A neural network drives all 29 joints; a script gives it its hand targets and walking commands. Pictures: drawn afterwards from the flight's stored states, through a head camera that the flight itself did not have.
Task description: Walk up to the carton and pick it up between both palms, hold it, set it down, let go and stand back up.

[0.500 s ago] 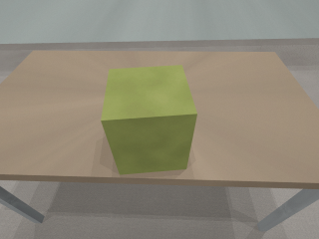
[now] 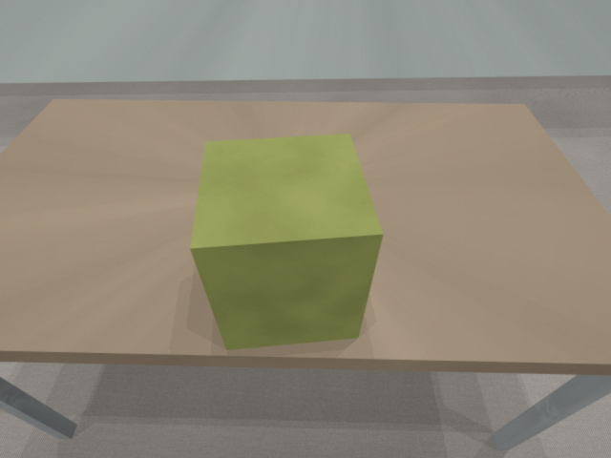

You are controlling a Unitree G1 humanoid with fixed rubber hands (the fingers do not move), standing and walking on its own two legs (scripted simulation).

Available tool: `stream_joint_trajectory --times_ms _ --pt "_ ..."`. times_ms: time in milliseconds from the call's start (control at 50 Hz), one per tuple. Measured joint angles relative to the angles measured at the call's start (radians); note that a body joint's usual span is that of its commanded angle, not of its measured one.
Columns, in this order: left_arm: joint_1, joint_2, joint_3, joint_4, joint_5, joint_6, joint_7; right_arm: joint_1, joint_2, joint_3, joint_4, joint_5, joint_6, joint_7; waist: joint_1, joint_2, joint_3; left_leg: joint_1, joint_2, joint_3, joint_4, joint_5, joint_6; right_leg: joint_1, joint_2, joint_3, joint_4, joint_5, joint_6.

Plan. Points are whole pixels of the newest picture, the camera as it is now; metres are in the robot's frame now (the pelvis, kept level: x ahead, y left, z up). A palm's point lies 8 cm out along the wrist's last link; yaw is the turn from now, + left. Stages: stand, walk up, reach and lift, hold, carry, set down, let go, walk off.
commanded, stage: stand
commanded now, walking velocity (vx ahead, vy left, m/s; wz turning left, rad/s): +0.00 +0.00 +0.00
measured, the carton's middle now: (286, 245) +0.42 +0.03 +0.05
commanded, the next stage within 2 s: none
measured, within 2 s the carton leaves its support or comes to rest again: neither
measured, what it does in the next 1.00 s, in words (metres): stands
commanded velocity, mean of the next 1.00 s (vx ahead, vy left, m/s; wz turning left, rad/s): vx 0.00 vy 0.00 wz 0.00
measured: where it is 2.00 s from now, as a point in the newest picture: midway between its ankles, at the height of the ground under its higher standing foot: outside the picture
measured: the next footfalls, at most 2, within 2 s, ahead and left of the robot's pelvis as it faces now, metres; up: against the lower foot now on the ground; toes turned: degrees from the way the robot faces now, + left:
none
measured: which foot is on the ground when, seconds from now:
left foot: down 0.00-1.00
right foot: down 0.00-1.00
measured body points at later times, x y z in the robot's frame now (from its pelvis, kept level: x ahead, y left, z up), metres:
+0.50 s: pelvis +0.01 +0.00 +0.00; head +0.02 +0.00 +0.45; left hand +0.06 +0.28 -0.14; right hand +0.07 -0.28 -0.14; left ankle -0.03 +0.13 -0.74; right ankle -0.01 -0.13 -0.74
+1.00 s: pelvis +0.01 +0.01 +0.00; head +0.02 +0.01 +0.45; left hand +0.06 +0.28 -0.14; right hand +0.04 -0.27 -0.14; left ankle -0.03 +0.13 -0.74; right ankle -0.01 -0.13 -0.74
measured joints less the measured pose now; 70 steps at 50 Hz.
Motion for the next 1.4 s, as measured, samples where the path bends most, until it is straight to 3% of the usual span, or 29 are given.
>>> stream_joint_trajectory --times_ms 280,1400 --pt "0.017 0.010 0.002 0.011 0.000 -0.001 0.000 -0.021 -0.010 -0.009 0.005 0.001 -0.004 -0.004 0.013 0.002 0.001 0.017 -0.003 0.003 -0.009 -0.009 0.004 0.019 -0.005 -0.001 -0.014 -0.006 0.005" --pt "0.029 0.001 -0.003 0.021 0.006 0.011 0.000 0.009 0.005 -0.005 -0.007 0.002 -0.001 -0.004 0.001 -0.010 0.004 0.020 -0.016 0.013 0.002 -0.016 0.021 0.027 -0.027 -0.004 -0.016 -0.005 0.025"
